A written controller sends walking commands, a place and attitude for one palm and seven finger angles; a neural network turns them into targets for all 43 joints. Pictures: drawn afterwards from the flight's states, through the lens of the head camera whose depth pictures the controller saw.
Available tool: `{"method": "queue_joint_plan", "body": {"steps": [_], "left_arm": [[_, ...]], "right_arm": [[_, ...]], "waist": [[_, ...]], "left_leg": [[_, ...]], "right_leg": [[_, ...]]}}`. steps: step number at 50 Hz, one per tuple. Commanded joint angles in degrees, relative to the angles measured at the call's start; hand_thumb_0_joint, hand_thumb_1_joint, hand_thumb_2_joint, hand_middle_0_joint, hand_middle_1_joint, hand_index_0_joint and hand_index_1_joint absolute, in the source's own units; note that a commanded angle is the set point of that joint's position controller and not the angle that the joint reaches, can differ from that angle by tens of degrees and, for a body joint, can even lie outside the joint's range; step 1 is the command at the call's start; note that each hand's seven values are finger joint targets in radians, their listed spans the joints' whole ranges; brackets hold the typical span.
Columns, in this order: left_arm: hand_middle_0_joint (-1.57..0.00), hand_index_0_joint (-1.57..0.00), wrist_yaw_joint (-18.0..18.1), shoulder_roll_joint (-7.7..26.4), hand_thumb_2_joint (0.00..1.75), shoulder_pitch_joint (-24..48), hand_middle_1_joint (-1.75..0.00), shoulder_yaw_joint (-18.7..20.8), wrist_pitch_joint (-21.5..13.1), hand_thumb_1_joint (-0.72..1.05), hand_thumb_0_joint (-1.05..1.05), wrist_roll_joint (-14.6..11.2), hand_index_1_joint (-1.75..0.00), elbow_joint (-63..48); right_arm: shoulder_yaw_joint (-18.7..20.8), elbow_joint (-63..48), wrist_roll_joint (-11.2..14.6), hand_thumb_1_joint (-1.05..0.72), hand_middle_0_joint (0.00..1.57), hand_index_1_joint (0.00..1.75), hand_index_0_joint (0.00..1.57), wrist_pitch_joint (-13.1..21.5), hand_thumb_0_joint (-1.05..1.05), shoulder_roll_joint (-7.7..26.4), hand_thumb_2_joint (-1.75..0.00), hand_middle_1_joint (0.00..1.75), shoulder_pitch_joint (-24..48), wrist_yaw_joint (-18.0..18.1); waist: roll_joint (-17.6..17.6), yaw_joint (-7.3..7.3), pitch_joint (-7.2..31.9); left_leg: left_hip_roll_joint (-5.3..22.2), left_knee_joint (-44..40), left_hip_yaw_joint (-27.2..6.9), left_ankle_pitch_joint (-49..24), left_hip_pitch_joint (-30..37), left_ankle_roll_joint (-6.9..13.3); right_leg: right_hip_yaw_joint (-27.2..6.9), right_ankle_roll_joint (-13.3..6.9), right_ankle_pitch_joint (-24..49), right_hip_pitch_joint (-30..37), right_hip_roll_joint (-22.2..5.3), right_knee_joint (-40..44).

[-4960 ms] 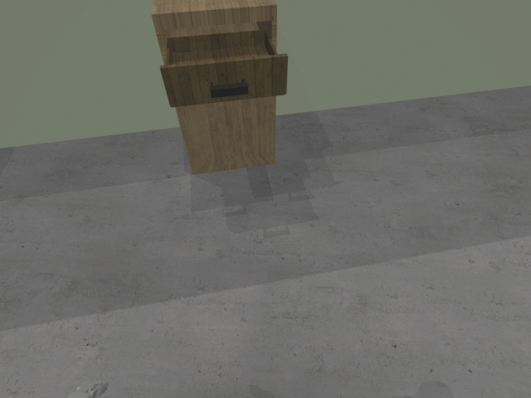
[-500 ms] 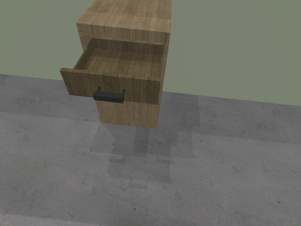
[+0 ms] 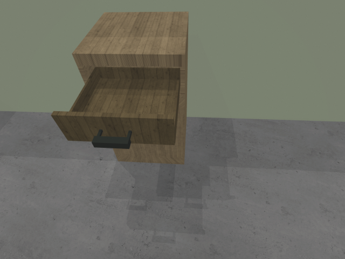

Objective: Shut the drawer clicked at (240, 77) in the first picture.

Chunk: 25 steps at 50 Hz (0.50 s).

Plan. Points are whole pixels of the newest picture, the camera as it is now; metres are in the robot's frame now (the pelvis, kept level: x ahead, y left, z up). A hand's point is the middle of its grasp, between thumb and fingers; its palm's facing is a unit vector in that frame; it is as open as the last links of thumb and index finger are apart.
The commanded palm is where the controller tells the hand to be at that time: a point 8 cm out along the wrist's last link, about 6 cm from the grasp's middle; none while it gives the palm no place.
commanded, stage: take the last steps up to it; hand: left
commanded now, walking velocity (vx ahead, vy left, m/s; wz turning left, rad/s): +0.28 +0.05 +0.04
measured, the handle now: (113, 137) +0.50 +0.24 -0.08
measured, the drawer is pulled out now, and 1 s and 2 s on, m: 0.30 0.30 0.30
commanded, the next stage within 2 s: come to a stop and stand still in 0.34 s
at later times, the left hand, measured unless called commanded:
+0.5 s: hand out of the picture +0.09 +0.23 -0.18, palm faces +0.10 -0.98 -0.16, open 7.4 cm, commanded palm none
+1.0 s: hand (110, 228) +0.23 +0.20 -0.14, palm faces +0.02 -0.96 -0.28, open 7.3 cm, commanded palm none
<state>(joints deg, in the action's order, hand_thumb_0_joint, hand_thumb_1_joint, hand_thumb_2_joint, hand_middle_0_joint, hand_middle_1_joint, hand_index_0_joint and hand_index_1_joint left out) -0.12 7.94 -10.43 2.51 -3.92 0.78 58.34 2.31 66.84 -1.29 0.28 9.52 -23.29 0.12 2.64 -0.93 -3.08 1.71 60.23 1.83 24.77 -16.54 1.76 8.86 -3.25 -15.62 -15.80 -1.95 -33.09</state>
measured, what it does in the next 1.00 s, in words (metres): walks ahead: left foot, then right foot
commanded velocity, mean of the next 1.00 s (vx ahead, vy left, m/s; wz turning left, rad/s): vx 0.01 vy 0.02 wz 0.01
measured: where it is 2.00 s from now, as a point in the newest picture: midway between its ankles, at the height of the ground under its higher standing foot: outside the picture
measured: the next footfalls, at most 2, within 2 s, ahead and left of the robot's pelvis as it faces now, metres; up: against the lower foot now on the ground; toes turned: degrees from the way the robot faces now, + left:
left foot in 0.38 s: +0.24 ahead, +0.15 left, +0.00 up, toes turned +8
right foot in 0.82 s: +0.21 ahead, -0.07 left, +0.00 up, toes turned -5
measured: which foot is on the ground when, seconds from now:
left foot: up 0.00-0.36, down 0.38-0.84, up 0.86-1.00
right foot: down 0.00-0.38, up 0.40-0.80, down 0.82-1.00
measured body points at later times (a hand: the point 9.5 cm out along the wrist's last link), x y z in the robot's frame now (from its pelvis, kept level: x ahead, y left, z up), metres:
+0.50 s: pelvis +0.15 +0.06 +0.00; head +0.17 +0.08 +0.45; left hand +0.08 +0.28 -0.16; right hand +0.26 -0.16 -0.14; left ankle +0.20 +0.15 -0.73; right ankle +0.08 -0.06 -0.66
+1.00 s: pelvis +0.16 +0.01 +0.01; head +0.18 -0.02 +0.46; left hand +0.23 +0.25 -0.12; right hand +0.18 -0.22 -0.17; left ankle +0.14 +0.16 -0.68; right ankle +0.17 -0.07 -0.73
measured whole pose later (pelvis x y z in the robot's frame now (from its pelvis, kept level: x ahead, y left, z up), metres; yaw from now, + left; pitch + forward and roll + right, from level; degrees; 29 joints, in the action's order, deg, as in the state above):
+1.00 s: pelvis +0.16 +0.01 +0.01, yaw -2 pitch -1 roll +2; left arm 2.3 8.0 -10.6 1.7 -0.2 0.9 59.8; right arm 3.4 62.0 -0.6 -3.2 10.8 -12.3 1.4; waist 2.6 -0.4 -3.2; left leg 0.4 50.2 1.6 26.7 -19.5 -2.4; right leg 3.8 -3.3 -14.5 -12.8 -1.3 -28.2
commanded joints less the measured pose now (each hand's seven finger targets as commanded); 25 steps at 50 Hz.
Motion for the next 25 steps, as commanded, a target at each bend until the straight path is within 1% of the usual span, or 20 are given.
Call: {"method": "queue_joint_plan", "body": {"steps": [1,2,3,4,5,7,9,12,14,15,16,17,18,19,20,21,22,23,24,25], "left_arm": [[-0.20,-0.20,1.20,7.07,0.90,-7.86,-0.30,1.03,-0.26,0.90,0.00,0.35,-0.30,0.58],[-0.20,-0.20,1.26,6.23,0.90,-8.57,-0.30,1.23,-0.48,0.90,0.00,0.56,-0.30,0.78],[-0.20,-0.20,1.19,6.55,0.90,-8.28,-0.30,1.18,-0.63,0.90,0.00,0.47,-0.30,0.76],[-0.20,-0.20,1.07,6.71,0.90,-8.75,-0.30,1.08,-0.71,0.90,0.00,0.44,-0.30,0.98],[-0.20,-0.20,0.99,7.07,0.90,-9.04,-0.30,1.10,-0.81,0.90,0.00,0.45,-0.30,1.19],[-0.20,-0.20,0.85,8.45,0.90,-10.31,-0.30,1.24,-0.95,0.90,0.00,0.51,-0.30,1.84],[-0.20,-0.20,0.81,8.79,0.90,-12.05,-0.30,1.17,-1.01,0.90,0.00,0.45,-0.30,2.78],[-0.20,-0.20,1.03,9.50,0.90,-13.77,-0.30,1.31,-0.81,0.90,0.00,0.70,-0.30,3.95],[-0.20,-0.20,1.28,9.86,0.90,-14.06,-0.30,1.45,-0.39,0.90,0.00,0.68,-0.30,4.40],[-0.20,-0.20,1.40,9.67,0.90,-13.84,-0.30,1.49,-0.15,0.90,0.00,0.61,-0.30,4.62],[-0.20,-0.20,1.48,9.62,0.90,-12.77,-0.30,1.57,0.14,0.90,0.00,0.53,-0.30,4.58],[-0.20,-0.20,1.45,8.75,0.90,-12.89,-0.30,1.35,0.47,0.90,0.00,0.53,-0.30,4.62],[-0.20,-0.20,1.32,6.13,0.90,-14.69,-0.30,0.97,0.74,0.90,0.00,0.11,-0.30,4.16],[-0.20,-0.20,1.16,3.87,0.90,-15.59,-0.30,0.41,0.69,0.90,0.00,-0.21,-0.30,3.02],[-0.20,-0.20,1.53,4.82,0.90,-13.24,-0.30,0.40,0.96,0.90,0.00,0.28,-0.30,2.48],[-0.20,-0.20,1.36,4.63,0.90,-10.93,-0.30,0.53,1.08,0.90,0.00,0.21,-0.30,2.48],[-0.20,-0.20,1.03,4.91,0.90,-9.65,-0.30,0.58,1.19,0.90,0.00,0.31,-0.30,2.79],[-0.20,-0.20,0.96,3.87,0.90,-9.85,-0.30,0.40,1.56,0.90,0.00,0.29,-0.30,3.83],[-0.20,-0.20,1.16,2.38,0.90,-11.57,-0.30,-0.08,2.30,0.90,0.00,0.08,-0.30,4.74],[-0.20,-0.20,1.45,1.57,0.90,-13.37,-0.30,-0.34,3.04,0.90,0.00,-0.12,-0.30,5.62]], "right_arm": [[0.98,-5.67,-0.20,-0.90,0.20,0.30,0.20,1.02,0.00,1.48,-0.90,0.30,2.19,-0.51],[1.19,-5.50,-0.30,-0.90,0.20,0.30,0.20,0.73,0.00,0.88,-0.90,0.30,1.17,-0.62],[1.14,-5.54,-0.30,-0.90,0.20,0.30,0.20,0.39,0.00,0.69,-0.90,0.30,1.18,-0.73],[1.21,-6.05,-0.26,-0.90,0.20,0.30,0.20,0.23,0.00,0.80,-0.90,0.30,2.40,-0.89],[1.20,-6.65,-0.25,-0.90,0.20,0.30,0.20,0.26,0.00,0.91,-0.90,0.30,3.58,-1.07],[1.23,-8.01,-0.10,-0.90,0.20,0.30,0.20,0.52,0.00,1.17,-0.90,0.30,6.58,-1.49],[1.02,-9.44,-0.07,-0.90,0.20,0.30,0.20,0.90,0.00,1.40,-0.90,0.30,10.53,-1.78],[0.80,-11.01,0.02,-0.90,0.20,0.30,0.20,1.46,0.00,1.63,-0.90,0.30,14.73,-2.02],[0.58,-11.57,0.16,-0.90,0.20,0.30,0.20,1.76,0.00,2.09,-0.90,0.30,15.80,-1.92],[0.57,-11.29,0.17,-0.90,0.20,0.30,0.20,1.90,0.00,2.34,-0.90,0.30,14.96,-1.75],[0.64,-10.22,0.05,-0.90,0.20,0.30,0.20,2.16,0.00,3.03,-0.90,0.30,11.46,-1.40],[1.06,-8.27,-0.21,-0.90,0.20,0.30,0.20,2.58,0.00,4.91,-0.90,0.30,5.77,-1.04],[2.06,-7.07,-0.93,-0.90,0.20,0.30,0.20,3.11,0.00,10.11,-0.90,0.30,-0.36,-0.23],[2.90,-6.40,-0.52,-0.90,0.20,0.30,0.20,2.61,0.00,14.65,-0.90,0.30,-4.47,0.38],[2.35,-6.32,-0.12,-0.90,0.20,0.30,0.20,2.20,0.00,13.37,-0.90,0.30,-3.63,0.91],[2.06,-7.41,-0.03,-0.90,0.20,0.30,0.20,2.22,0.00,11.61,-0.90,0.30,0.20,1.19],[1.34,-8.38,0.11,-0.90,0.20,0.30,0.20,2.44,0.00,9.04,-0.90,0.30,3.46,1.37],[0.56,-8.83,0.05,-0.90,0.20,0.30,0.20,2.74,0.00,6.71,-0.90,0.30,6.64,1.52],[-0.13,-9.17,0.25,-0.90,0.20,0.30,0.20,2.95,0.00,5.40,-0.90,0.30,9.15,1.75],[-0.58,-9.11,0.45,-0.90,0.20,0.30,0.20,2.99,0.00,4.76,-0.90,0.30,10.80,2.01]], "waist": [[-7.55,0.99,-3.65],[-7.50,0.42,-2.56],[-8.34,-0.08,-2.93],[-8.33,0.12,-3.21],[-8.58,0.26,-3.17],[-8.48,1.04,-2.45],[-8.56,2.14,-2.80],[-9.71,3.37,-2.79],[-10.36,3.40,-2.94],[-10.30,2.69,-2.75],[-9.31,0.64,-1.51],[-5.51,-1.49,0.83],[5.08,-3.24,6.32],[15.92,-3.52,10.00],[12.38,-3.73,10.37],[10.22,-2.84,7.05],[5.51,-1.71,3.60],[1.52,-0.01,1.62],[0.41,1.78,1.18],[1.49,2.90,2.49]], "left_leg": [[5.74,4.76,-1.68,-9.16,-14.25,-1.52],[5.49,2.38,-0.69,-9.74,-12.79,-1.92],[5.71,0.74,-0.05,-11.07,-12.98,-2.45],[5.71,-1.12,0.54,-12.09,-12.63,-2.78],[5.67,-3.55,0.94,-12.80,-13.26,-3.00],[5.25,-9.21,1.95,-13.29,-14.02,-3.23],[4.57,-14.19,2.82,-14.06,-14.02,-3.13],[3.56,-20.14,3.79,-12.82,-11.83,-2.72],[2.86,-23.28,3.84,-11.90,-8.21,-1.87],[2.35,-25.71,3.97,-12.71,-4.70,-1.47],[1.39,-30.05,4.73,-14.56,1.01,-1.16],[1.42,-33.99,4.30,-17.56,9.86,-0.91],[10.72,-35.95,-5.29,-26.26,20.68,2.11],[22.00,-40.13,-18.94,-35.16,26.49,8.02],[22.74,-42.18,-18.71,-30.41,23.54,9.87],[21.75,-43.50,-17.32,-26.03,18.47,10.42],[20.64,-44.38,-14.89,-27.29,13.81,10.24],[18.86,-45.48,-10.74,-32.46,9.18,8.88],[17.09,-45.58,-6.38,-39.32,5.51,7.55],[15.48,-45.02,-2.95,-45.23,3.83,6.70]], "right_leg": [[-15.73,-4.42,-0.36,2.33,-16.79,25.08],[-13.03,-4.30,2.41,2.36,-15.55,24.92],[-10.87,-4.37,4.67,1.45,-14.97,25.31],[-10.29,-4.47,5.32,0.85,-14.54,25.64],[-9.77,-4.66,6.33,2.18,-14.35,25.65],[-9.00,-5.15,8.72,5.62,-14.11,25.11],[-8.24,-5.04,13.05,7.86,-14.00,23.74],[-8.28,-4.81,18.56,10.38,-14.87,21.02],[-7.93,-4.34,20.64,10.37,-15.21,18.85],[-7.69,-3.79,20.50,9.30,-14.67,17.21],[-6.03,-2.70,20.55,8.09,-13.20,13.35],[-4.10,-1.16,19.67,5.24,-10.77,4.61],[-0.58,1.37,6.98,-2.22,-5.26,-8.50],[0.95,3.14,-19.47,-11.77,0.45,-23.47],[-4.33,2.20,-20.88,-13.63,-0.54,-31.17],[-5.80,2.06,-17.06,-16.16,-2.49,-35.28],[-6.70,2.38,-13.54,-16.19,-3.97,-36.10],[-7.74,3.25,-10.35,-13.81,-5.06,-33.53],[-8.37,4.23,-7.66,-9.53,-5.50,-29.18],[-8.46,4.92,-6.22,-5.31,-5.13,-24.69]]}}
